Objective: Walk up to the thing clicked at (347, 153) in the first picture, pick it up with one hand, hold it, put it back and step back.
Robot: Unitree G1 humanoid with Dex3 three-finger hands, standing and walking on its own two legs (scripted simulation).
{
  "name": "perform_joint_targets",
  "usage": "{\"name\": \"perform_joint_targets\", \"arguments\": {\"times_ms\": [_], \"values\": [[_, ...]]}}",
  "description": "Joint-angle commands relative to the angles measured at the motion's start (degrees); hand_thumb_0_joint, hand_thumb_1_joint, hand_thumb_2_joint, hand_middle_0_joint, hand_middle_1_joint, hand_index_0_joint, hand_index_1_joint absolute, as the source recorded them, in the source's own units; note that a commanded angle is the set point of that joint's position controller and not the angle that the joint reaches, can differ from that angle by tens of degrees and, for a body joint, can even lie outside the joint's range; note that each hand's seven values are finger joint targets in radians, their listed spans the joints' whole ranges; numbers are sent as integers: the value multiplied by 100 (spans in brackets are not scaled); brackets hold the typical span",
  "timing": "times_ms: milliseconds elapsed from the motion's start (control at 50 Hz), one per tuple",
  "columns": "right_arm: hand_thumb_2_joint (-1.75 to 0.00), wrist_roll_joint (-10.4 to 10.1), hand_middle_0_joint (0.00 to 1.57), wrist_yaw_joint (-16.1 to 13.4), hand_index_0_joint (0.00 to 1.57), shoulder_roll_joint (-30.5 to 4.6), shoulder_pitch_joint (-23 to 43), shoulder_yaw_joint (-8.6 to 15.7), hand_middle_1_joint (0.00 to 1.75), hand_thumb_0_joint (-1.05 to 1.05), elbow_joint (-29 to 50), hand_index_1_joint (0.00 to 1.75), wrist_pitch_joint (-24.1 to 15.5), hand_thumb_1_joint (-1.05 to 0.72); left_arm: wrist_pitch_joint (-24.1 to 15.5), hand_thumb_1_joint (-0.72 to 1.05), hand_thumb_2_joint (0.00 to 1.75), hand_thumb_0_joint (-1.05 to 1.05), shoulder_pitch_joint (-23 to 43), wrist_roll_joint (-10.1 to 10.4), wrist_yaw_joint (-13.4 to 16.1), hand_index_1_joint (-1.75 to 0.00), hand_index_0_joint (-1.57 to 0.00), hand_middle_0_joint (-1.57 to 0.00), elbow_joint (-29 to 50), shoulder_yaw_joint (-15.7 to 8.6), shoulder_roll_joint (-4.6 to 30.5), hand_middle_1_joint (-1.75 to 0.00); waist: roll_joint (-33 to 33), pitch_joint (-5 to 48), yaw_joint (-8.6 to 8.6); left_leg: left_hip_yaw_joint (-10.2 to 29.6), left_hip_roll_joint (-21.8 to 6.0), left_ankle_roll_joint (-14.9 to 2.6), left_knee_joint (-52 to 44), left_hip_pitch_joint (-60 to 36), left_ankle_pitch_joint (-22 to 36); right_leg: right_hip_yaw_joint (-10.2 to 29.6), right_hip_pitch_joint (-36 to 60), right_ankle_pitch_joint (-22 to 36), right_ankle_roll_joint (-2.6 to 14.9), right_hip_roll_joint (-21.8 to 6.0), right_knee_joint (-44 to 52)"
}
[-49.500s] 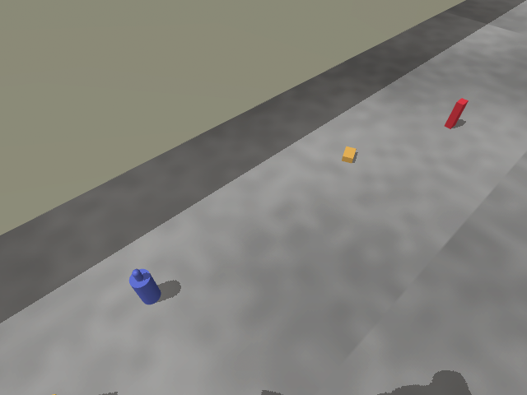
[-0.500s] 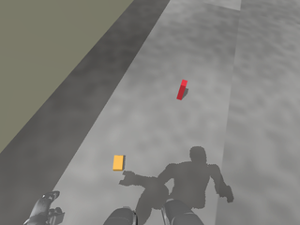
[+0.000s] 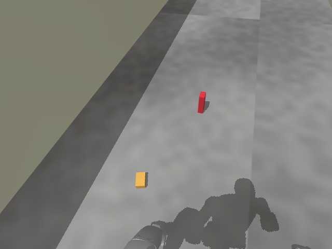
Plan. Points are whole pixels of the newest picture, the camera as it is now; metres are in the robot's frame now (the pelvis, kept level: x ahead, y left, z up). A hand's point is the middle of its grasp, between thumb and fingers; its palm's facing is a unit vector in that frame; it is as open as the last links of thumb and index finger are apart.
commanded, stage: step back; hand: left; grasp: from above
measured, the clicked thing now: (140, 180) +0.59 +0.27 -0.75
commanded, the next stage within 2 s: none
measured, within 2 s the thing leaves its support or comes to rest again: neither
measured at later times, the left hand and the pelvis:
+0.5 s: hand out of the picture -0.04 +0.27 -0.15, palm faces +0.09 -0.93 -0.36, open 7.4 cm; pelvis -0.13 +0.00 +0.00, yaw +5 degrees
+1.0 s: hand out of the picture -0.18 +0.27 -0.16, palm faces +0.10 -0.90 -0.42, open 7.4 cm; pelvis -0.29 -0.02 -0.02, yaw +6 degrees
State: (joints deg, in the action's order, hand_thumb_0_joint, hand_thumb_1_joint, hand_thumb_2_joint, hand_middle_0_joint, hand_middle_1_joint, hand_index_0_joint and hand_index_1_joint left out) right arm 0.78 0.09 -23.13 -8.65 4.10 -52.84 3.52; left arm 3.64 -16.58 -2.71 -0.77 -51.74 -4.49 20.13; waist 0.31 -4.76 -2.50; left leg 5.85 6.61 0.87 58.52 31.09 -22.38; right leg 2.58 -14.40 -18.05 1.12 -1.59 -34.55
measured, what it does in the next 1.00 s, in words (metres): walks backwards: left foot, then right foot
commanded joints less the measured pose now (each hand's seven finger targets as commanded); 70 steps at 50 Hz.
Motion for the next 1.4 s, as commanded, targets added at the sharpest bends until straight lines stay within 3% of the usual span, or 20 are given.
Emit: {"name": "perform_joint_targets", "arguments": {"times_ms": [0, 100, 180, 220, 280, 360, 460, 580, 640, 660, 740, 860, 920, 960, 1000, 1060, 1240, 1280, 1320, 1380], "values": [[-90, -49, 20, -159, 20, -993, -613, 143, 30, 0, 227, 30, -194, -90, -301, 90, 90, 0, 1352, -1, 163, -30, -20, -20, 982, -445, 1427, -30, -853, 31, 562, 341, 230, 36, 1093, -297, 186, 610, -690, 369, 501, -704, 1684], [-90, -5, 20, -197, 20, -936, -70, 62, 30, 0, 594, 30, -318, -90, -256, 90, 90, 0, 335, 35, 280, -30, -20, -20, 925, -454, 1341, -30, -1103, 658, -139, 72, -411, 105, -802, 250, -791, 1040, 1761, 2485, 1150, -1488, 809], [-90, 34, 20, -199, 20, -826, -668, 86, 30, 0, 421, 30, -383, -90, -146, 90, 90, 0, 554, 164, 262, -30, -20, -20, 1022, -395, 1433, -30, -1126, 1115, 75, -511, -535, -102, -3047, -1085, 255, 600, 1587, 3513, 875, -1273, -140], [-90, 76, 20, -204, 20, -1120, -869, 224, 30, 0, 348, 30, -389, -90, -80, 90, 90, 0, 796, 219, 221, -30, -20, -20, 1208, -263, 1298, -30, -512, 1135, 275, -96, -908, -241, -3724, -2064, 2163, 346, 534, 2424, 396, -879, -495], [-90, 146, 20, -159, 20, -2071, -331, 415, 30, 0, 600, 30, -360, -90, -74, 90, 90, 0, 1442, 177, 293, -30, -20, -20, 1301, -358, 1312, -30, 1351, 571, 614, 2616, -2993, -1952, -3937, -1244, 3252, 490, -877, -2016, -59, 472, -2972], [-90, 129, 20, -232, 20, -1215, 233, 187, 30, 0, 750, 30, -362, -90, -73, 90, 90, 0, 675, 287, 257, -30, -20, -20, 976, -329, 1177, -30, 525, 456, 66, 566, -1880, -1162, -3278, -2101, 4008, 757, -1626, -1057, 60, 757, -3717], [-90, 71, 20, -238, 20, -1191, -84, 231, 30, 0, 762, 30, -306, -90, -214, 90, 90, 0, 762, 209, 269, -30, -20, -20, 996, -270, 1076, -30, 852, 649, 386, 578, -2134, -1567, -2872, -2901, 4013, 434, -1471, -1167, -299, 421, -2221], [-90, -43, 20, -139, 20, -1290, 419, 237, 30, 0, 889, 30, -117, -90, -361, 90, 90, 0, 96, 97, 239, -30, -20, -20, 454, -315, 1145, -30, 905, 1084, 144, 275, -1758, -972, -2182, -1859, 2377, -283, 505, 875, -73, 334, 1135], [-90, -86, 20, -202, 20, -962, 532, 186, 30, 0, 1054, 30, -90, -90, -356, 90, 90, 0, 638, 11, 204, -30, -20, -20, 774, -573, 2413, -30, -1749, 623, -83, -51, -208, -80, 299, -362, -1365, 3005, -543, 997, 1620, -2182, 1622], [-90, -93, 20, -215, 20, -1194, 345, 277, 30, 0, 949, 30, -76, -90, -372, 90, 90, 0, 1135, 17, 244, -30, -20, -20, 976, -545, 2319, -30, -1618, 275, 105, 457, -508, -44, 1023, -862, -1320, 3133, -1474, 924, 1698, -2364, 1791], [-90, -107, 20, -162, 20, -968, 67, 150, 30, 0, 705, 30, -157, -90, -321, 90, 90, 0, 1256, 21, 262, -30, -20, -20, 971, -409, 1539, -30, -752, 406, 224, 219, -36, -48, 1106, -560, -611, 954, -547, 2069, 1048, -1051, 864], [-90, -3, 20, -216, 20, -780, -185, 72, 30, 0, 725, 30, -299, -90, -196, 90, 90, 0, 751, 26, 336, -30, -20, -20, 1019, -371, 1478, -30, -1342, 954, 1, -282, -578, 22, -1967, -486, -705, 924, 1474, 3232, 991, -1143, 72], [-90, 128, 20, -220, 20, -997, -670, 248, 30, 0, 452, 30, -326, -90, -39, 90, 90, 0, 957, 156, 275, -30, -20, -20, 1141, -263, 1382, -30, -937, 1079, 217, -360, -608, -117, -3828, -2009, 1575, 602, 309, 2421, 470, -767, -776], [-90, 177, 20, -145, 20, -2034, -147, 437, 30, 0, 669, 30, -268, -90, -30, 90, 90, 0, 1042, 221, 295, -30, -20, -20, 1269, -190, 1167, -30, 1284, 858, 241, 2156, -2643, -1260, -3919, -2186, 2616, -154, -1575, -1530, 18, 587, -2188], [-90, 165, 20, -196, 20, -2017, 192, 423, 30, 0, 744, 30, -335, -90, -34, 90, 90, 0, 1375, 139, 329, -30, -20, -20, 1133, -330, 1556, -30, 1148, 395, 370, 2542, -3146, -1940, -4117, -835, 2254, 864, -973, -1783, -29, 349, -3623], [-90, 182, 20, -234, 20, -1248, 574, 187, 30, 0, 809, 30, -330, -90, -27, 90, 90, 0, 643, 250, 243, -30, -20, -20, 784, -315, 1354, -30, 562, 359, -84, 577, -1931, -1188, -3461, -1484, 3043, 799, -1391, -997, 12, 716, -3898], [-90, 87, 20, -142, 20, -1364, 203, 207, 30, 0, 675, 30, -150, -90, -359, 90, 90, 0, 299, 130, 208, -30, -20, -20, 405, -219, 1115, -30, 1029, 1101, 173, 293, -1800, -1125, -2376, -2413, 2507, -262, 173, -1, -129, 283, 1187], [-90, 17, 20, -100, 20, -1079, 132, 118, 30, 0, 672, 30, -113, -90, -409, 90, 90, 0, 193, 8, 219, -30, -20, -20, 190, -320, 1421, -30, 445, 1116, 161, 58, -1341, -676, -1918, -1194, 1344, 304, 1137, 531, 108, 95, 1290], [-90, 7, 20, -172, 20, -951, 434, 119, 30, 0, 852, 30, -131, -90, -392, 90, 90, 0, 682, -25, 213, -30, -20, -20, 469, -511, 2368, -30, -1309, 608, -94, 146, -483, -56, -359, -410, -1211, 2925, -505, -782, 1441, -2157, 1837], [-90, -60, 20, -94, 20, -1222, 169, 218, 30, 0, 477, 30, -178, -90, -435, 90, 90, 0, 1517, 1, 229, -30, -20, -20, 672, -323, 1703, -30, -485, -27, 315, 258, -411, -101, 214, -975, -567, 1465, -1158, 131, 1107, -1410, 1424]]}}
